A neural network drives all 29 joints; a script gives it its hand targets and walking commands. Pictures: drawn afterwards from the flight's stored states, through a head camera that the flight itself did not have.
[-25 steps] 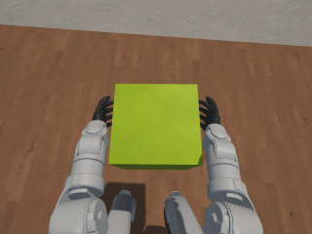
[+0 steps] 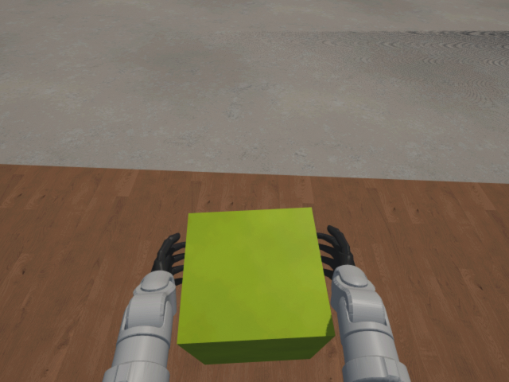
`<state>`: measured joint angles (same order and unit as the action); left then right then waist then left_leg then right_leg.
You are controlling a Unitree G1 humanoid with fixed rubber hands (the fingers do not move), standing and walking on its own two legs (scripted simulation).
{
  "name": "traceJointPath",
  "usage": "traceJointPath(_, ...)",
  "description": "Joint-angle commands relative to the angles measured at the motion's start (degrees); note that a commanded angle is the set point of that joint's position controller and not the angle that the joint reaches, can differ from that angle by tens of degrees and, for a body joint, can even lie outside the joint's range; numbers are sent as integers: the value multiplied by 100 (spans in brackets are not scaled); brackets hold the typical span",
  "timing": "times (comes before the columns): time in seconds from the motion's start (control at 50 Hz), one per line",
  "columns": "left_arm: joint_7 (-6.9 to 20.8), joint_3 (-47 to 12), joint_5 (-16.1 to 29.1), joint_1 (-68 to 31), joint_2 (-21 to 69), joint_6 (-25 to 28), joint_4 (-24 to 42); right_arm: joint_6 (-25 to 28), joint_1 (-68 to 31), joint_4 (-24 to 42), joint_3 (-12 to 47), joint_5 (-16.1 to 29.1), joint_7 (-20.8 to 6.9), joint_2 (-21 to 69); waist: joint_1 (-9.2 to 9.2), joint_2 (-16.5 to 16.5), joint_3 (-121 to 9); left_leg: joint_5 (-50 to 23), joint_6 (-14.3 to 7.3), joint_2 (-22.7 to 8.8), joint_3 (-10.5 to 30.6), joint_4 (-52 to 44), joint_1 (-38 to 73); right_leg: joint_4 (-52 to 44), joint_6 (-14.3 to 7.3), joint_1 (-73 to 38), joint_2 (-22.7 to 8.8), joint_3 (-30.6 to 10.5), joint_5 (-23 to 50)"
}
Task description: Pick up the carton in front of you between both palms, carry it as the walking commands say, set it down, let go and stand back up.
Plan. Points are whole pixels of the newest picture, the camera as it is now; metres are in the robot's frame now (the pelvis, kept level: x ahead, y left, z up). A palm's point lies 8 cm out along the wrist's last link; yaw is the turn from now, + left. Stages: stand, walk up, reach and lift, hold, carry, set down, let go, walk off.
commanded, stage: reach and lift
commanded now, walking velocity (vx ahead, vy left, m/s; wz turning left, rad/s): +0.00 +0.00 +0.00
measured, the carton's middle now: (254, 291) +0.30 +0.00 -0.06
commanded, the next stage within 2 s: hold in 1.06 s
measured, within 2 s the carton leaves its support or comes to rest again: neither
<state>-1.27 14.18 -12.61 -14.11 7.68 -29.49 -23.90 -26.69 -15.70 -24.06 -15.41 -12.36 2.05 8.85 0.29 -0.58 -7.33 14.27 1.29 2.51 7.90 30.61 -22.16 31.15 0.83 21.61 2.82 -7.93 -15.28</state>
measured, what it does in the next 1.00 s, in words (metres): stands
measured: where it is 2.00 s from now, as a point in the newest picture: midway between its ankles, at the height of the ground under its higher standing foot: outside the picture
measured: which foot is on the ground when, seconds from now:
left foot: down 0.00-1.00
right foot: down 0.00-1.00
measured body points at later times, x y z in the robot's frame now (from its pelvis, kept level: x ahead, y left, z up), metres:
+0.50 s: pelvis -0.02 +0.01 +0.01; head -0.04 +0.01 +0.45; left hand +0.30 +0.15 +0.03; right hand +0.30 -0.15 +0.03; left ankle +0.01 +0.13 -0.73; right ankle +0.00 -0.13 -0.73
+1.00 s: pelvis +0.00 +0.00 +0.01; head -0.03 +0.00 +0.46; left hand +0.30 +0.15 +0.03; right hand +0.30 -0.15 +0.04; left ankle +0.01 +0.13 -0.73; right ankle +0.00 -0.13 -0.73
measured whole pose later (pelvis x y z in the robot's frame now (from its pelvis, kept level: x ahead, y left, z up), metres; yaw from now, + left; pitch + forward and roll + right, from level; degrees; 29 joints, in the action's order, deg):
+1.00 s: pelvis +0.00 +0.00 +0.01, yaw +0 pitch -5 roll +0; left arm -0.3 11.5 -15.1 -13.1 8.3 -40.6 -15.7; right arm -37.9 -14.5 -16.3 -13.2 -15.7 -0.2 8.6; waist 0.1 -0.4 -0.4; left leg 10.8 0.9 1.8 7.6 20.4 -4.9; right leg 20.9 0.6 4.4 2.0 -7.6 -11.8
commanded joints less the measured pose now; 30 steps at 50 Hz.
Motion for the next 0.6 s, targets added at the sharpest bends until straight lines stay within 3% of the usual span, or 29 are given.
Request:
traceJointPath(0.0, 1466, -3397, 1118, -2961, 5458, -196, 609, -612, -2007, -361, 3264, 928, -1574, 5856, 8, 67, -891, -1119, -52, 321, -371, -758, 1350, -818, 29, -1228, 245, 345, 1403)
traceJointPath(0.08, 1514, -2934, 924, -3166, 5341, -379, 343, -766, -2292, -591, 2820, 737, -1640, 5634, -10, 53, -76, -213, -103, 268, -419, -917, 1163, -1009, -25, -1015, 187, 376, 420)
traceJointPath(0.16, 1593, -2862, 987, -3825, 5554, -361, 250, -733, -2899, -588, 2729, 723, -1729, 5749, -12, 9, -191, 127, -136, 243, -484, -859, 1207, -960, -50, -1008, 169, 405, 62)
traceJointPath(0.26, 1620, -3110, 1108, -4265, 5824, -362, 351, -688, -3346, -352, 2945, 832, -1771, 5906, 1, 50, -817, -40, -97, 226, -474, -787, 1480, -860, -85, -1202, 202, 450, 213)
traceJointPath(0.42, 1547, -2893, 949, -3873, 5688, -468, 176, -769, -3190, -377, 2779, 719, -1755, 5609, -17, 123, -702, -266, -59, 233, -431, -920, 1706, -954, -83, -1234, 240, 476, 365)
traceJointPath(0.58, 1469, -3045, 1018, -3377, 5515, -586, 670, -893, -2635, 18, 2959, 800, -1701, 5499, -15, 67, -801, -1393, -8, 280, -394, -1010, 2078, -1058, -15, -1604, 276, 452, 1429)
